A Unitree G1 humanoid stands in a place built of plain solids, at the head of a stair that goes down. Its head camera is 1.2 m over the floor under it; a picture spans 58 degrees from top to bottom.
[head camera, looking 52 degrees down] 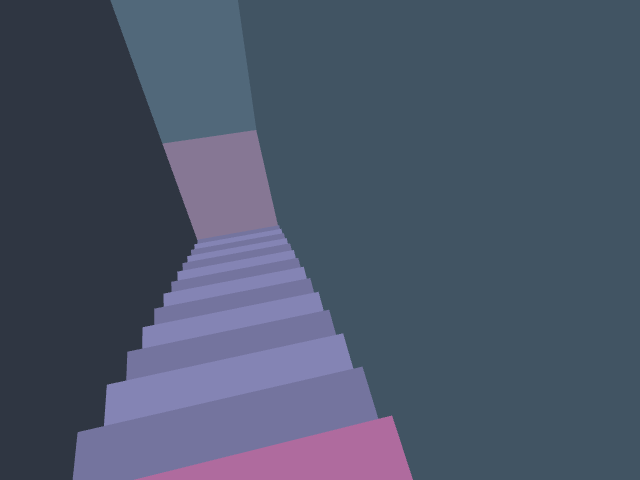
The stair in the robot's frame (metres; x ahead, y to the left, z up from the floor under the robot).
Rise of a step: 0.19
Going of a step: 0.22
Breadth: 0.90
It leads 13 degrees to the left of straight ahead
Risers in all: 14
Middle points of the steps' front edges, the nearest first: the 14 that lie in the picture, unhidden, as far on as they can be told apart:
0.24 0.25 0.00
0.45 0.30 -0.19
0.67 0.35 -0.38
0.88 0.40 -0.58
1.09 0.45 -0.77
1.30 0.50 -0.96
1.51 0.55 -1.15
1.73 0.60 -1.35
1.94 0.65 -1.54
2.15 0.70 -1.73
2.36 0.74 -1.92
2.58 0.79 -2.11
2.79 0.84 -2.31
3.00 0.89 -2.50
